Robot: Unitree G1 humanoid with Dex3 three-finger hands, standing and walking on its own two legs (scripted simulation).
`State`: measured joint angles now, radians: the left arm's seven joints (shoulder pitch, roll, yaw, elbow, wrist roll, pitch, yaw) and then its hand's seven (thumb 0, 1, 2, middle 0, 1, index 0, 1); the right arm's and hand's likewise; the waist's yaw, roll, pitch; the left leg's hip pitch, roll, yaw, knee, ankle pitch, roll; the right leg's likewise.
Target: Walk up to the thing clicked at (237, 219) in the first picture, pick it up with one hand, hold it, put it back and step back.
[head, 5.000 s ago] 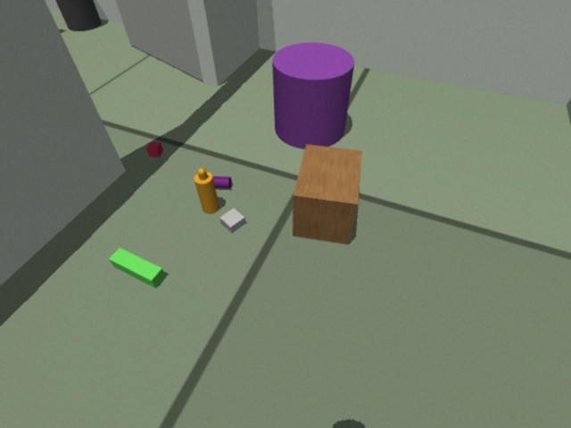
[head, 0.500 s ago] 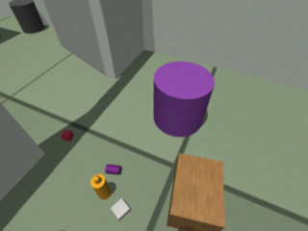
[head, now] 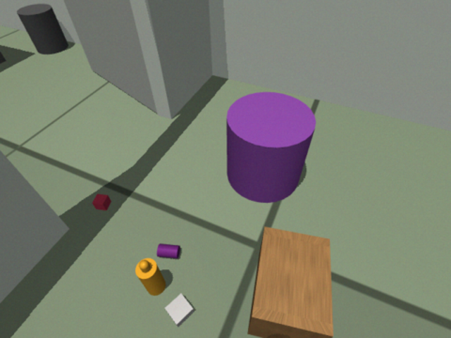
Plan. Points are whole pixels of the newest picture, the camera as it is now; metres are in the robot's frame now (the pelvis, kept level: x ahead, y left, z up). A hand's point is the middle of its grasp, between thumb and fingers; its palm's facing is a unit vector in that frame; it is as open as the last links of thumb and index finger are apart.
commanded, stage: walk up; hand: left
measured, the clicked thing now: (179, 309) +0.36 +0.22 -0.76
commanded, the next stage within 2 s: stand in 0.20 s
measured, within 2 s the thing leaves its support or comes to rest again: neither
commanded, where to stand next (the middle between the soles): +0.02 -0.01 m, yaw +1 degrees
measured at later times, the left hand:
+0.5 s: hand out of the picture +0.07 +0.26 -0.15, palm faces -0.03 -0.94 -0.34, open 7.4 cm
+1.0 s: hand out of the picture +0.02 +0.26 -0.16, palm faces -0.03 -0.94 -0.33, open 7.4 cm
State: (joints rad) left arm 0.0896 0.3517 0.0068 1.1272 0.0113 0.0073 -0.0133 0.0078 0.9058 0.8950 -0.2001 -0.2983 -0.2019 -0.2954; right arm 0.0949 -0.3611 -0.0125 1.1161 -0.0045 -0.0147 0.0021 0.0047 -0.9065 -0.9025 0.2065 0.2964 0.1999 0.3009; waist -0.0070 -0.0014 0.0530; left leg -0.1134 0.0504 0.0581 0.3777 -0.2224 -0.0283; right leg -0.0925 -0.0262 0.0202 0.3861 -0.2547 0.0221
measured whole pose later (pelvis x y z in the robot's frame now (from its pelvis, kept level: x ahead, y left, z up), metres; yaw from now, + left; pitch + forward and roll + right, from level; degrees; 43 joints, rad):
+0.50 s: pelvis -0.01 +0.00 +0.00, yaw +0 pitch -2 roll +0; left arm 0.08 0.35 0.00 1.13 0.01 0.00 -0.01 0.01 0.91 0.89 -0.20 -0.30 -0.20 -0.30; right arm 0.08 -0.35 0.00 1.13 0.00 0.00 0.00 0.00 -0.91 -0.90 0.21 0.30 0.20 0.30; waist -0.01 0.00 0.06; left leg -0.10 0.05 0.06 0.32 -0.17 -0.03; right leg -0.07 -0.03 0.02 0.31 -0.19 0.03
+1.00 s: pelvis -0.03 +0.01 +0.00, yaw +1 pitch -2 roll +0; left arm 0.14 0.35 0.00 1.14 0.02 0.00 -0.01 0.01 0.91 0.90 -0.20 -0.30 -0.20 -0.30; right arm 0.12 -0.35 -0.02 1.15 -0.01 0.00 0.01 0.00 -0.91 -0.90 0.21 0.30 0.20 0.30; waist -0.01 0.00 0.05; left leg -0.14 0.03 0.05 0.32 -0.14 -0.01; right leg -0.10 -0.04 0.01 0.31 -0.17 0.04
